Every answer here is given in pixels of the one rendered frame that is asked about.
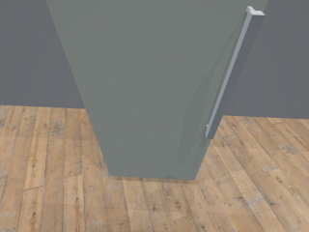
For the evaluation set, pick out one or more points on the handle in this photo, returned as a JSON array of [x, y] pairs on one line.
[[247, 37]]

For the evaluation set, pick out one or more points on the fridge door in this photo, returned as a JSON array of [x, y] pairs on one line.
[[149, 73]]

